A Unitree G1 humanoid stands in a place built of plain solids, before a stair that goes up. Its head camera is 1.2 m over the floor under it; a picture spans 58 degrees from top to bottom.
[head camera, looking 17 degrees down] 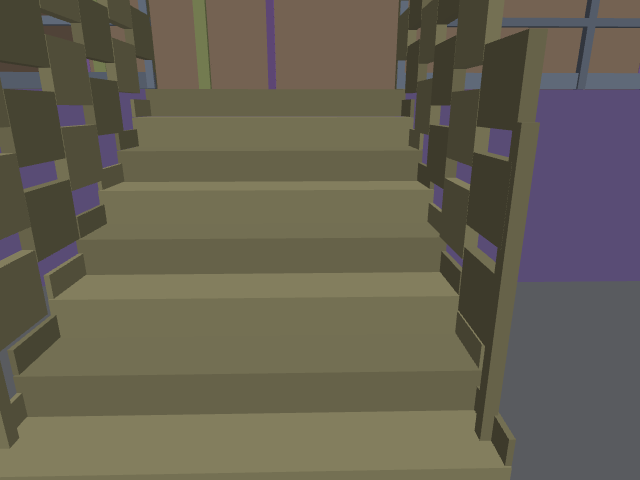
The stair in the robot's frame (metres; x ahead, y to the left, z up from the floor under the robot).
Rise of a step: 0.16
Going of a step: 0.26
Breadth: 1.62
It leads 1 degrees to the left of straight ahead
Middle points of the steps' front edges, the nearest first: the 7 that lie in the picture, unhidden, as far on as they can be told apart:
1.29 0.24 0.33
1.55 0.24 0.49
1.81 0.25 0.66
2.07 0.25 0.82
2.33 0.26 0.98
2.59 0.27 1.15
2.85 0.27 1.31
